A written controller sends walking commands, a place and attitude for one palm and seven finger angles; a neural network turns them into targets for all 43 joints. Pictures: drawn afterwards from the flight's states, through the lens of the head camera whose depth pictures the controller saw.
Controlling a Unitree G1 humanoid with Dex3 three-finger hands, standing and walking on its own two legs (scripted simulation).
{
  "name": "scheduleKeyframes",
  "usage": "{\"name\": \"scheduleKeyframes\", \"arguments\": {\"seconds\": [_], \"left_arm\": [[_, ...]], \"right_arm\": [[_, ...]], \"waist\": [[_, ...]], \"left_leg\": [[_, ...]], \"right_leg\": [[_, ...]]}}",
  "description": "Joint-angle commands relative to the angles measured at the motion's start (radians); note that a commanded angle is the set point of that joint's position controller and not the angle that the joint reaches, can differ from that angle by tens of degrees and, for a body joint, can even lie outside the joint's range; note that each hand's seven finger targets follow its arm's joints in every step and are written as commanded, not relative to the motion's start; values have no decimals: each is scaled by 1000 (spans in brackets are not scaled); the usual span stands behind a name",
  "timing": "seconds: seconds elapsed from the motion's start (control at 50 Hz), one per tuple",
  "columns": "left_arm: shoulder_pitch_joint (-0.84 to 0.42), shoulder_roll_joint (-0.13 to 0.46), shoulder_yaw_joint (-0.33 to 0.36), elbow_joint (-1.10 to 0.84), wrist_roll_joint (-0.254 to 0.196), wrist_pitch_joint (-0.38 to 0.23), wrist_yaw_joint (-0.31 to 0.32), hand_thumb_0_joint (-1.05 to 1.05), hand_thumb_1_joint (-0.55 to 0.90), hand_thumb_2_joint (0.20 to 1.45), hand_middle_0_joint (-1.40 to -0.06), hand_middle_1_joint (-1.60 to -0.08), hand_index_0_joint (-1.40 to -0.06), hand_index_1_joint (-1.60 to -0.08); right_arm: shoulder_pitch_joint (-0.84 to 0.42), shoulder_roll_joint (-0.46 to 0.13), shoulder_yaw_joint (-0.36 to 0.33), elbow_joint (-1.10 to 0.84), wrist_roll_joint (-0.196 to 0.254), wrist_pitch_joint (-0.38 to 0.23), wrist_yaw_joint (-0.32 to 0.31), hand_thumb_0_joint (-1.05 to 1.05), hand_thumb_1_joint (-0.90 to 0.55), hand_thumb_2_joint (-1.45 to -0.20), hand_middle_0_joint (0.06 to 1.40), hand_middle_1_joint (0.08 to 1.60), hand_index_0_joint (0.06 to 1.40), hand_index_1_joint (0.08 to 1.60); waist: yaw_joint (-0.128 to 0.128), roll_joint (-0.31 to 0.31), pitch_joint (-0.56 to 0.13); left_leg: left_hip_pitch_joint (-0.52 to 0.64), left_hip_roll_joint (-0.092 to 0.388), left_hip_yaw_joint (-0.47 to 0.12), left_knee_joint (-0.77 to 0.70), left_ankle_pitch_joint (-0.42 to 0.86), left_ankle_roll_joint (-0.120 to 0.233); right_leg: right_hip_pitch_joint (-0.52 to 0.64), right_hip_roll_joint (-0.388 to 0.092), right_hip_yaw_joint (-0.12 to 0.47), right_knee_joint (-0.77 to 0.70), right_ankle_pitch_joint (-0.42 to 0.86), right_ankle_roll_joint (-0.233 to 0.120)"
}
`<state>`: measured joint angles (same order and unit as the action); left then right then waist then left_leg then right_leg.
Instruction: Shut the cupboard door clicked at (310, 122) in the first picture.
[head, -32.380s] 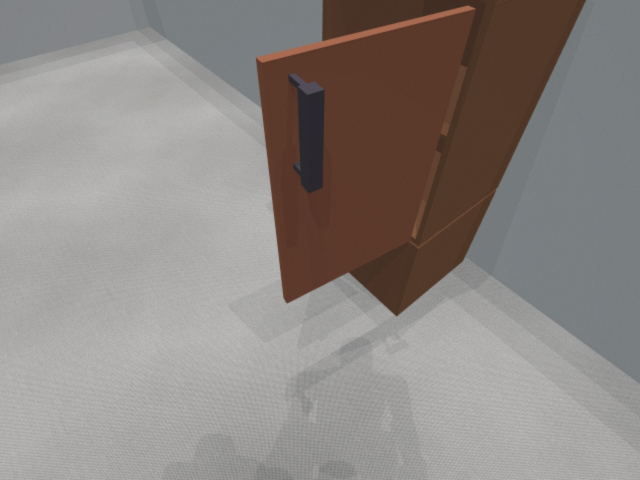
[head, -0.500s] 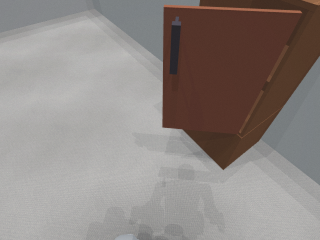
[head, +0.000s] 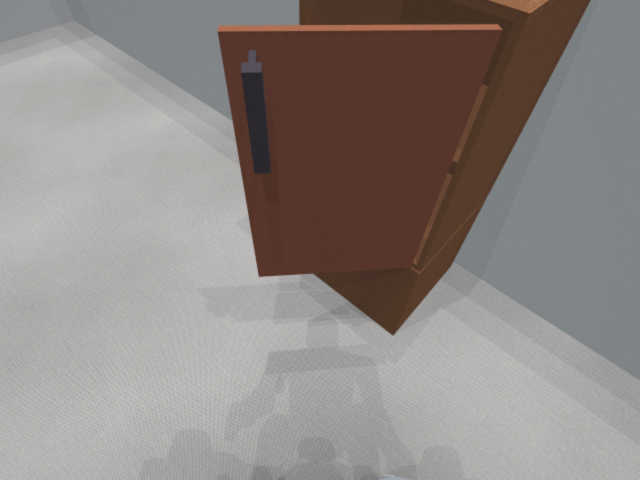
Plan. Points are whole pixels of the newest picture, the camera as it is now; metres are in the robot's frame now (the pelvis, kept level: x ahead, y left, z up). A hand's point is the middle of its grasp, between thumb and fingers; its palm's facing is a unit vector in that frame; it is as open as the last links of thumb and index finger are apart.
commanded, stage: take the last steps up to it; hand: left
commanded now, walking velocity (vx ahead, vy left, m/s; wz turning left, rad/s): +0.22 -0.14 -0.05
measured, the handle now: (257, 114) +0.59 +0.10 +0.13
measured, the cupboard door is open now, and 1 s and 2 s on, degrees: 47 47 47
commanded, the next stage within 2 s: come to a stop and stand still in 0.22 s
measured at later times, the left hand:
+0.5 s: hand out of the picture +0.14 +0.11 -0.20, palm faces +0.04 -0.99 -0.13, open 7.4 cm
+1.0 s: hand (228, 460) +0.18 +0.14 -0.19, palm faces +0.01 -0.97 -0.22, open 7.4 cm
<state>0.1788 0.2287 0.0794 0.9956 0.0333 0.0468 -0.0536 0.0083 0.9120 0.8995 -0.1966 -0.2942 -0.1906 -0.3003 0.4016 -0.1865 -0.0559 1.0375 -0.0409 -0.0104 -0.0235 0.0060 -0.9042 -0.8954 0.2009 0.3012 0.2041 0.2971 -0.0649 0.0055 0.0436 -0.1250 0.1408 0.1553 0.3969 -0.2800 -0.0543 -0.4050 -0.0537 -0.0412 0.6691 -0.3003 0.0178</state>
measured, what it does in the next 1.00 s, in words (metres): walks ahead: right foot, then left foot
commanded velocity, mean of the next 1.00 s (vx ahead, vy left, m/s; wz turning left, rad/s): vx -0.04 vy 0.01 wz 0.01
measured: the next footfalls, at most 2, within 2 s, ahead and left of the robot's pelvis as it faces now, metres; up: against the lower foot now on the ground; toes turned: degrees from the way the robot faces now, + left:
right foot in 0.06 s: +0.09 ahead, -0.15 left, +0.00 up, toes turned -4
left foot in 0.38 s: +0.16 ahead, +0.04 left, +0.00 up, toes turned +3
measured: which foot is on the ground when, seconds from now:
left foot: down 0.00-0.06, up 0.08-0.36, down 0.38-1.00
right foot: up 0.00-0.04, down 0.06-0.40, up 0.42-0.56, down 0.58-1.00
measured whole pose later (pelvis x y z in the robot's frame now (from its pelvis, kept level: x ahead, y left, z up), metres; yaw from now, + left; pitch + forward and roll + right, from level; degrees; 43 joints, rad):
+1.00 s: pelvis +0.13 -0.05 -0.01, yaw +0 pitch -1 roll -1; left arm 0.20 0.20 0.02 1.05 0.01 0.00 0.05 0.01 0.91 0.90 -0.20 -0.29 -0.20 -0.30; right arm 0.23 -0.20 -0.03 1.03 0.00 0.03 -0.02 0.01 -0.91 -0.90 0.20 0.30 0.20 0.30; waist 0.00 -0.02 0.06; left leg -0.22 -0.01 0.05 0.55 -0.31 0.03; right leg -0.23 -0.03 0.01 0.51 -0.26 0.03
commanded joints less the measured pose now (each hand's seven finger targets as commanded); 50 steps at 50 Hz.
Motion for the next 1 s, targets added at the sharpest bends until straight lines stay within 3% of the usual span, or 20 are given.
{"name": "scheduleKeyframes", "arguments": {"seconds": [0.0,0.02,0.04,0.06,0.1,0.16,0.28,0.32,0.34,0.36,0.38,0.44,0.54,0.66,0.76,0.88,0.9,0.92,0.94,0.98], "left_arm": [[105,73,13,-19,-1,-51,8,0,900,900,-200,-300,-200,-300],[231,146,30,21,3,-66,19,0,900,900,-200,-300,-200,-300],[305,228,46,54,0,-71,36,0,900,900,-200,-300,-200,-300],[287,220,39,50,-11,-66,48,0,900,900,-200,-300,-200,-300],[154,137,28,34,-10,-70,62,0,900,900,-200,-300,-200,-300],[59,59,-7,19,-8,-88,69,0,900,900,-200,-300,-200,-300],[60,57,-17,58,-15,-90,72,0,900,900,-200,-300,-200,-300],[74,28,-27,69,-29,-86,74,0,900,900,-200,-300,-200,-300],[125,-9,-36,72,-32,-83,80,0,900,900,-200,-300,-200,-300],[167,-38,-47,74,-43,-75,86,0,900,900,-200,-300,-200,-300],[178,-28,-52,83,-37,-62,93,0,900,900,-200,-300,-200,-300],[149,-5,-45,95,-22,-27,97,0,900,900,-200,-300,-200,-300],[190,19,-29,81,-9,-28,96,0,900,900,-200,-300,-200,-300],[61,107,-16,19,-6,-35,89,0,900,900,-200,-300,-200,-300],[33,116,-15,22,-6,-46,93,0,900,900,-200,-300,-200,-300],[68,70,-25,41,-22,-45,101,0,900,900,-200,-300,-200,-300],[49,65,-27,42,-20,-38,101,0,900,900,-200,-300,-200,-300],[197,93,-39,54,-22,-64,138,0,900,900,-200,-300,-200,-300],[113,142,-37,1,-16,-74,130,0,900,900,-200,-300,-200,-300],[59,114,-48,-23,-17,-59,112,0,900,900,-200,-300,-200,-300]], "right_arm": [[-11,-182,-44,-38,9,-17,-2,0,-900,-900,200,300,200,300],[-33,-133,-31,-52,21,-20,8,0,-900,-900,200,300,200,300],[-101,-55,-6,-98,26,-23,10,0,-900,-900,200,300,200,300],[-141,-97,-14,-102,23,-16,7,0,-900,-900,200,300,200,300],[-103,-88,-22,-72,19,-15,6,0,-900,-900,200,300,200,300],[-92,-53,-11,-45,10,-8,15,0,-900,-900,200,300,200,300],[-65,-16,8,-23,15,-17,13,0,-900,-900,200,300,200,300],[-8,-45,10,11,15,-31,7,0,-900,-900,200,300,200,300],[38,-97,6,18,8,-42,-4,0,-900,-900,200,300,200,300],[40,-148,2,13,11,-37,-19,0,-900,-900,200,300,200,300],[-4,-141,8,11,14,-21,-29,0,-900,-900,200,300,200,300],[-123,-99,24,-2,24,-3,-44,0,-900,-900,200,300,200,300],[-202,-142,-17,-44,36,26,-36,0,-900,-900,200,300,200,300],[-205,-69,-22,-54,31,60,0,0,-900,-900,200,300,200,300],[-190,-72,-11,-35,30,54,5,0,-900,-900,200,300,200,300],[-161,-119,6,-10,27,12,-13,0,-900,-900,200,300,200,300],[-159,-116,8,-4,29,11,-16,0,-900,-900,200,300,200,300],[-255,-142,6,-103,51,-11,-1,0,-900,-900,200,300,200,300],[-162,-92,9,-122,40,-4,6,0,-900,-900,200,300,200,300],[-124,-95,21,-109,29,-5,8,0,-900,-900,200,300,200,300]], "waist": [[91,54,-48],[155,-132,-112],[182,-378,-97],[178,-271,-55],[105,-264,-40],[38,-139,2],[10,-117,0],[-8,-19,-19],[-8,121,-84],[17,258,-132],[32,178,-108],[66,232,9],[79,37,-120],[46,-193,-5],[51,-185,9],[82,20,-125],[80,74,-97],[124,55,-105],[55,19,-136],[51,140,-82]], "left_leg": [[-152,115,-74,75,67,106],[-324,21,34,308,-41,65],[-539,-107,37,572,-385,42],[-578,-77,-86,715,-364,59],[-552,-26,-118,765,-244,60],[-422,-31,-107,657,-153,43],[-199,-88,-45,241,18,43],[-8,-93,-87,81,245,48],[107,44,-264,51,554,108],[137,222,-411,43,913,218],[63,255,-396,10,941,275],[-36,185,-331,-41,907,255],[24,81,-230,83,661,161],[-101,-130,-114,262,-20,43],[-143,-118,-161,252,-107,39],[19,-7,-224,47,529,89],[-13,-1,-238,11,538,101],[-24,-3,-156,231,477,65],[-95,-79,-158,160,149,56],[-90,-37,-213,40,147,80]], "right_leg": [[323,63,-48,-260,89,-38],[519,-93,137,-355,-30,-93],[573,-285,448,-439,1,-198],[489,-312,454,-476,5,-244],[414,-253,365,-458,-9,-255],[262,-188,163,-432,271,-229],[246,-129,97,-366,329,-197],[181,-76,64,-224,365,-140],[123,-5,30,-79,285,-76],[99,41,-10,26,-83,-27],[136,39,26,85,-322,-23],[134,-2,47,35,-266,0],[202,7,65,-194,217,-17],[87,-230,299,-362,285,-177],[160,-228,266,-338,384,-187],[269,-65,102,-179,405,-52],[286,-50,85,-182,337,-41],[237,-113,138,-216,582,-45],[258,-154,200,-184,473,-91],[178,-75,120,-156,162,-82]]}}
